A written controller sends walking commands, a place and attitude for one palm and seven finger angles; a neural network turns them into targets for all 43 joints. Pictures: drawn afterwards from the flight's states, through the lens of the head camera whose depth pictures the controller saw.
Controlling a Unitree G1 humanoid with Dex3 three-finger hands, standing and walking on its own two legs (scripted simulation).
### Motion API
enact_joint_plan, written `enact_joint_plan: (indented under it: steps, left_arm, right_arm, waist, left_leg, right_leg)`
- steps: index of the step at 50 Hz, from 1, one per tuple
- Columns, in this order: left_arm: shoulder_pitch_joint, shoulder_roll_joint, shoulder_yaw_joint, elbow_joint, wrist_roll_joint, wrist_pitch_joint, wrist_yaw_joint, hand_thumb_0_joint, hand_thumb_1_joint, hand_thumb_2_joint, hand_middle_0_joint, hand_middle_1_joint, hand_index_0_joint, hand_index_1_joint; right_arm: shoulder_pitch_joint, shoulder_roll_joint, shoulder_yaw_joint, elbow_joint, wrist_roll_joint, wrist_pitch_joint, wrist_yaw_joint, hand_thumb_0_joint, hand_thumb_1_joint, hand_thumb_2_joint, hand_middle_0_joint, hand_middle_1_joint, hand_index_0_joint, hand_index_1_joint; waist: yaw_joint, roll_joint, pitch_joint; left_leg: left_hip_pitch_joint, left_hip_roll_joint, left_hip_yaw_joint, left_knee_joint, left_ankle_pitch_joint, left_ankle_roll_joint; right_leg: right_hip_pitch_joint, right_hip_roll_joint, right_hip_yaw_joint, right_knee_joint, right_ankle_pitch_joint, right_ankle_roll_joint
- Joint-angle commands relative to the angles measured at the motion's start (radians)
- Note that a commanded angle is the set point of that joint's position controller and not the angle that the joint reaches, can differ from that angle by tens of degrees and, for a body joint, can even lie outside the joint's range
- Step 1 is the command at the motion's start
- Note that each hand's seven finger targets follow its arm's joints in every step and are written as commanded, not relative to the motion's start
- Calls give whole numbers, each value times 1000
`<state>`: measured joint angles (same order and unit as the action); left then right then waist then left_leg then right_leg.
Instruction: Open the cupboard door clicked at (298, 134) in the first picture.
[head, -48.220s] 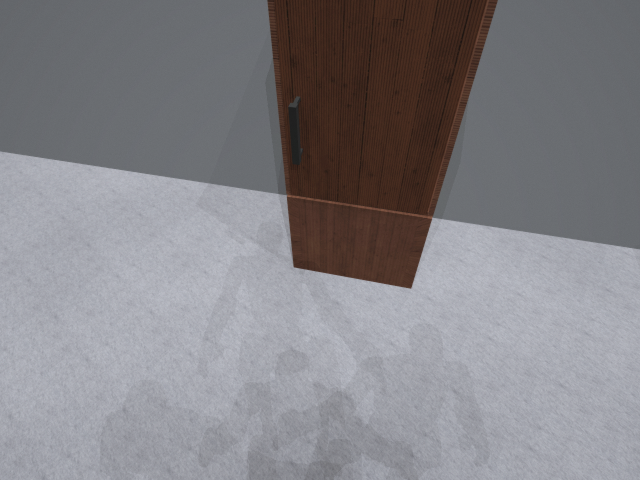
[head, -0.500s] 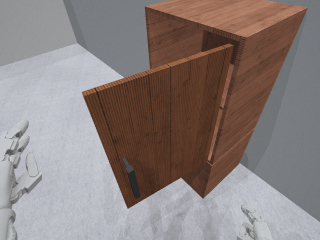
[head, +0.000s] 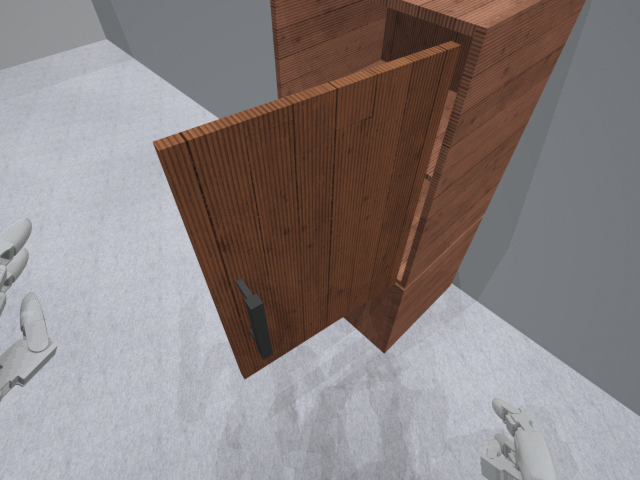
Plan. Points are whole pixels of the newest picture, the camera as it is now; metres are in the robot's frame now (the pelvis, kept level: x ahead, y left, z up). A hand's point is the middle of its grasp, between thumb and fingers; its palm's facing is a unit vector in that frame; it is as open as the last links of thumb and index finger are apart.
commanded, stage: step back with the hand held close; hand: left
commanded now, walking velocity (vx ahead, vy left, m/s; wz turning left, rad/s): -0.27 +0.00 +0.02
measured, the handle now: (254, 321) +0.37 +0.14 -0.09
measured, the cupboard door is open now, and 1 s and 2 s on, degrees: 81 81 81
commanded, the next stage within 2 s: stop stepping back and stand still in 0.82 s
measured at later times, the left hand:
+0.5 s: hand out of the picture +0.16 +0.29 +0.16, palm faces +0.42 -0.77 -0.47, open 7.4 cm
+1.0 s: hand out of the picture +0.05 +0.24 +0.16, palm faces +0.31 -0.79 -0.53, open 7.4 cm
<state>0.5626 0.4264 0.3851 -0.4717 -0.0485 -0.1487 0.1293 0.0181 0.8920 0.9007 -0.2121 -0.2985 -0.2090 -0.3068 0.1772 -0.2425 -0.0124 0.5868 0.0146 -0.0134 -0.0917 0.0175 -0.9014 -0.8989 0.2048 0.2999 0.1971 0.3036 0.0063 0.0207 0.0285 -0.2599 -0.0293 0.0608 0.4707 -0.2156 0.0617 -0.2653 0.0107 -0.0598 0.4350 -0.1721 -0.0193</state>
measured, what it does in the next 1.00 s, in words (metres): walks backwards: right foot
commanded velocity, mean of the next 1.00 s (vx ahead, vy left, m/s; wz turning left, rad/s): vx -0.29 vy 0.02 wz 0.00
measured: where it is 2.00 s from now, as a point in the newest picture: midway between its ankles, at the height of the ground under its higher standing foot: outside the picture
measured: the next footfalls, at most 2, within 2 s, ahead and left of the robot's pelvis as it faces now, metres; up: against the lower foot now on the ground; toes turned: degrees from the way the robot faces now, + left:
right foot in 0.86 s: -0.19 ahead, -0.09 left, +0.00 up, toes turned -3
left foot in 1.08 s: -0.11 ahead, +0.08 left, +0.00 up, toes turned +1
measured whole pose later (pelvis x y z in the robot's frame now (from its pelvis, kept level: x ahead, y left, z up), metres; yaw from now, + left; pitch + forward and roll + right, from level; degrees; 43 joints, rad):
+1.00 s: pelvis -0.15 -0.02 +0.00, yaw -3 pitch +3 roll +1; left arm 0.63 0.49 0.44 -0.57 -0.06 -0.17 0.12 0.01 0.89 0.90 -0.21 -0.30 -0.21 -0.31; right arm 0.14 -0.19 0.02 0.62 0.01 -0.02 -0.05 0.01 -0.90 -0.90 0.21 0.30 0.20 0.30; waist 0.04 -0.07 -0.01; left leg -0.56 -0.03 0.05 0.84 -0.34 -0.02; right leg -0.14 0.02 -0.01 0.43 -0.34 -0.04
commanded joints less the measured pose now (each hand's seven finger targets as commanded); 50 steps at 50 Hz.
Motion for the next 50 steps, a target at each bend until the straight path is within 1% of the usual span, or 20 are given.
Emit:
enact_joint_plan:
  steps: [1,9,16,19,21,22,23,25,28,31,34,37,41,42,43,44,45,46,47,50]
  left_arm:
    - [-15,175,152,-219,6,-74,38,0,900,900,-200,-300,-200,-300]
    - [-60,161,161,-220,33,-94,42,0,900,900,-200,-300,-200,-300]
    - [-78,165,143,-268,22,-119,61,0,900,900,-200,-300,-200,-300]
    - [-67,189,169,-298,21,-130,69,0,900,900,-200,-300,-200,-300]
    - [-61,183,199,-307,41,-139,61,0,900,900,-200,-300,-200,-300]
    - [-83,192,206,-323,47,-137,60,0,900,900,-200,-300,-200,-300]
    - [-89,205,216,-321,45,-138,59,0,900,900,-200,-300,-200,-300]
    - [-24,178,202,-275,28,-134,56,0,900,900,-200,-300,-200,-300]
    - [7,144,139,-280,3,-124,46,0,900,900,-200,-300,-200,-300]
    - [-33,155,114,-300,-3,-112,33,0,900,900,-200,-300,-200,-300]
    - [-11,191,142,-329,-14,-92,23,0,900,900,-200,-300,-200,-300]
    - [28,220,182,-358,-40,-71,16,0,900,900,-200,-300,-200,-300]
    - [90,256,243,-373,-75,-72,7,0,900,900,-200,-300,-200,-300]
    - [85,278,260,-365,-78,-83,7,0,900,900,-200,-300,-200,-300]
    - [68,304,272,-339,-78,-95,12,0,900,900,-200,-300,-200,-300]
    - [47,316,298,-288,-70,-106,24,0,900,900,-200,-300,-200,-300]
    - [58,233,218,-218,-52,-80,18,0,900,900,-200,-300,-200,-300]
    - [43,226,203,-202,-31,-62,13,0,900,900,-200,-300,-200,-300]
    - [34,210,184,-199,-12,-50,19,0,900,900,-200,-300,-200,-300]
    - [-59,191,143,-195,0,-27,45,0,900,900,-200,-300,-200,-300]
  right_arm:
    - [-106,-118,-34,-174,-7,-64,-11,0,-900,-900,200,300,200,300]
    - [-92,-127,-39,-184,-17,-85,-10,0,-900,-900,200,300,200,300]
    - [-58,-111,-34,-153,-17,-101,-1,0,-900,-900,200,300,200,300]
    - [-77,-118,-30,-147,-21,-106,-7,0,-900,-900,200,300,200,300]
    - [-100,-131,-31,-159,-31,-116,-12,0,-900,-900,200,300,200,300]
    - [-93,-112,-35,-158,-45,-118,-12,0,-900,-900,200,300,200,300]
    - [-87,-102,-43,-153,-46,-126,-7,0,-900,-900,200,300,200,300]
    - [-86,-91,-42,-139,-47,-142,3,0,-900,-900,200,300,200,300]
    - [-61,-95,-39,-91,-45,-158,22,0,-900,-900,200,300,200,300]
    - [-50,-102,-41,-53,-50,-166,36,0,-900,-900,200,300,200,300]
    - [-58,-99,-43,-61,-51,-156,47,0,-900,-900,200,300,200,300]
    - [-101,-96,-39,-97,-46,-134,56,0,-900,-900,200,300,200,300]
    - [-162,-92,-31,-148,-39,-96,59,0,-900,-900,200,300,200,300]
    - [-164,-86,-30,-151,-30,-76,56,0,-900,-900,200,300,200,300]
    - [-142,-69,-22,-142,-15,-59,54,0,-900,-900,200,300,200,300]
    - [-138,-75,-29,-122,-27,-64,51,0,-900,-900,200,300,200,300]
    - [-128,-67,-36,-110,-17,-60,47,0,-900,-900,200,300,200,300]
    - [-147,-47,-25,-131,-4,-56,43,0,-900,-900,200,300,200,300]
    - [-151,-31,-2,-138,-3,-49,31,0,-900,-900,200,300,200,300]
    - [-166,-67,13,-133,-1,-65,-10,0,-900,-900,200,300,200,300]
  waist:
    - [9,54,-134]
    - [-1,31,-63]
    - [-18,-49,-85]
    - [-18,63,-80]
    - [2,244,-92]
    - [3,217,-88]
    - [2,135,-109]
    - [10,101,-133]
    - [5,138,-185]
    - [7,166,-284]
    - [15,183,-370]
    - [29,177,-382]
    - [37,148,-334]
    - [24,28,-290]
    - [7,-176,-236]
    - [28,-181,-169]
    - [14,-247,-121]
    - [-2,-239,-122]
    - [-14,-186,-125]
    - [-14,-65,-84]
  left_leg:
    - [-138,139,-179,-139,2,5]
    - [-367,158,-221,-175,-345,38]
    - [-99,69,-147,82,-234,-15]
    - [-166,125,-226,-66,-269,1]
    - [-477,288,-418,-363,-524,65]
    - [-471,323,-469,-385,-465,85]
    - [-373,331,-457,-332,-322,101]
    - [-194,309,-391,-250,-79,102]
    - [92,284,-329,-221,239,65]
    - [338,277,-275,-144,693,30]
    - [439,267,-233,-127,836,23]
    - [322,268,-192,-200,601,27]
    - [101,226,-130,-198,229,-26]
    - [81,163,-89,-50,53,-51]
    - [62,65,-61,210,-65,-87]
    - [-29,27,-75,473,-208,-103]
    - [-221,-21,-91,580,-260,-98]
    - [-273,3,-78,586,-235,-92]
    - [-239,21,-30,510,-192,-88]
    - [-91,14,25,206,-90,-59]
  right_leg:
    - [165,-57,117,20,80,7]
    - [215,-46,153,68,-53,8]
    - [-115,-162,224,-113,-265,-56]
    - [-65,-89,145,-9,-207,-23]
    - [247,54,69,336,-109,29]
    - [235,69,83,450,-124,24]
    - [161,63,108,490,-176,18]
    - [53,50,118,440,-269,12]
    - [-69,47,87,293,-325,9]
    - [-101,51,77,178,-277,16]
    - [-87,60,65,169,-278,18]
    - [1,60,45,185,-311,11]
    - [141,19,26,-57,-180,-18]
    - [61,-89,131,-191,-114,-47]
    - [-128,-301,381,-324,-157,-103]
    - [-241,-434,439,-329,-31,-185]
    - [-93,-351,284,-207,333,-145]
    - [-5,-301,186,-110,623,-102]
    - [54,-254,113,-56,741,-78]
    - [75,-228,133,-38,714,-47]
